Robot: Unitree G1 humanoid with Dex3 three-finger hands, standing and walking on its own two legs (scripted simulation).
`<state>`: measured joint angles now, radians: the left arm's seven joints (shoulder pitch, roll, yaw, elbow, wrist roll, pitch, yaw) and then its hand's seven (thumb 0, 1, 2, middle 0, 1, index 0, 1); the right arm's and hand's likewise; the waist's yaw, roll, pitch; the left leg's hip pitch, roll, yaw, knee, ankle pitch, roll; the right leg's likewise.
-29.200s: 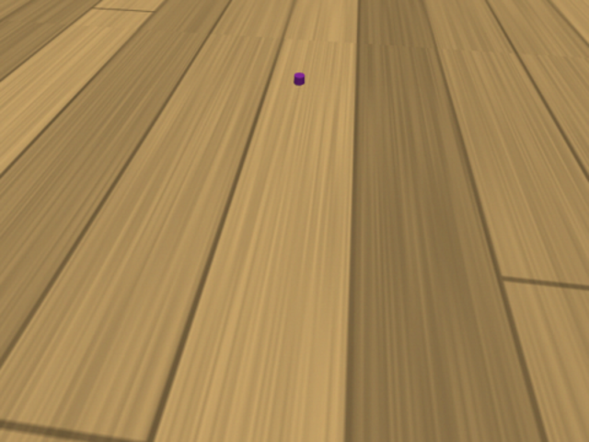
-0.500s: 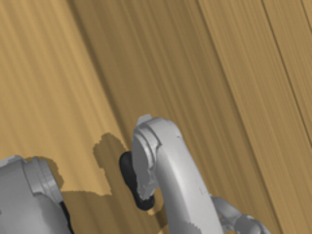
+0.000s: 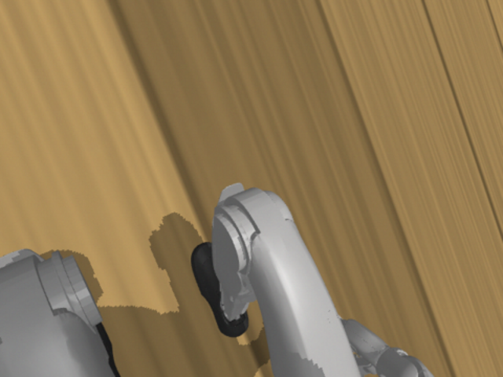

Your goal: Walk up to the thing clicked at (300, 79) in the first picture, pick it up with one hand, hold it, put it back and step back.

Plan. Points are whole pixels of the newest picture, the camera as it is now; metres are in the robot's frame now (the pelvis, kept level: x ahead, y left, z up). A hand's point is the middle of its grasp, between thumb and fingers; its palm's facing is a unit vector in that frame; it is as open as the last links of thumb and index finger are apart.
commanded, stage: withdraw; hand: left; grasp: from above
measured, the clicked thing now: out of the picture +0.44 +0.33 -0.27
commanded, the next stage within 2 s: home in 0.94 s
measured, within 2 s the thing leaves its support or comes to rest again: neither
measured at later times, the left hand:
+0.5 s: hand out of the picture +0.42 +0.37 -0.10, palm faces -0.36 -0.06 -0.93, open 14.1 cm
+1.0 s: hand out of the picture +0.41 +0.34 -0.14, palm faces -0.46 -0.11 -0.88, open 13.9 cm
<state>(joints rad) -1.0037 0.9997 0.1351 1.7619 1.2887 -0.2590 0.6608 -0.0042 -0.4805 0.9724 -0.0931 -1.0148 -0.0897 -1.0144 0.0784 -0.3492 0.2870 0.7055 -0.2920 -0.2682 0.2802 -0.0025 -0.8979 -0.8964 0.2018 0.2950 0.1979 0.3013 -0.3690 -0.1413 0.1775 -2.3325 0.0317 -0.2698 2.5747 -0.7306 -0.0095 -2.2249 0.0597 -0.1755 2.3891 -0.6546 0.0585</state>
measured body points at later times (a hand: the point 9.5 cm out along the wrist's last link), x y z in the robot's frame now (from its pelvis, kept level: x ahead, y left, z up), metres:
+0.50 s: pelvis +0.00 +0.00 +0.03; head +0.21 +0.08 +0.42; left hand +0.43 +0.37 -0.05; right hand +0.12 -0.25 -0.07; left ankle +0.06 +0.13 -0.26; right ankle +0.12 -0.12 -0.26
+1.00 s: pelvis -0.01 -0.01 +0.03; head +0.21 +0.10 +0.40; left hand +0.43 +0.35 -0.09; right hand +0.06 -0.28 -0.06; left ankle +0.06 +0.13 -0.26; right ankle +0.12 -0.12 -0.26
